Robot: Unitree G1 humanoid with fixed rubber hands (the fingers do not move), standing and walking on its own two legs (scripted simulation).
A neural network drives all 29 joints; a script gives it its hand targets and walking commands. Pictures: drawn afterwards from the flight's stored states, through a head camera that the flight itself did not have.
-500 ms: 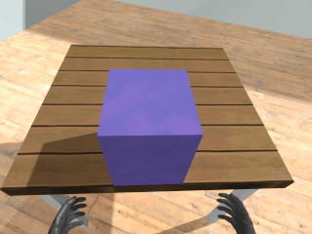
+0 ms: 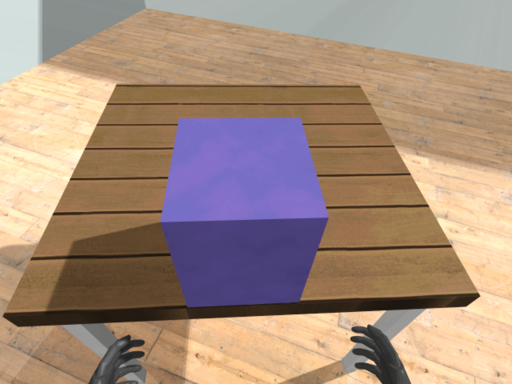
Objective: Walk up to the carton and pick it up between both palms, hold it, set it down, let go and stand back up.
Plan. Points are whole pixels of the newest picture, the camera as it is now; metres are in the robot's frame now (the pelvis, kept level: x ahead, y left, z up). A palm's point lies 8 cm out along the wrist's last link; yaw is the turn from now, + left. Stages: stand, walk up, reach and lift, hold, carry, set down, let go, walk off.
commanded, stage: set down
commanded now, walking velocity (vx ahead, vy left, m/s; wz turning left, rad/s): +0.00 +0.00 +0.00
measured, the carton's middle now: (242, 215) +0.38 +0.04 +0.06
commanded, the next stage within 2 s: let go in 0.78 s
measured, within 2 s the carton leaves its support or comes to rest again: neither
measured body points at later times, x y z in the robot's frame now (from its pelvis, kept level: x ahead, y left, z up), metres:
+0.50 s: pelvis +0.00 +0.00 +0.00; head +0.01 +0.00 +0.45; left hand +0.17 +0.23 -0.09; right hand +0.17 -0.22 -0.09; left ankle +0.01 +0.13 -0.75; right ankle -0.03 -0.14 -0.75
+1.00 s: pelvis +0.00 +0.00 +0.00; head +0.02 +0.00 +0.45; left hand +0.17 +0.22 -0.09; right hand +0.17 -0.23 -0.10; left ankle +0.01 +0.13 -0.75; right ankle -0.03 -0.14 -0.75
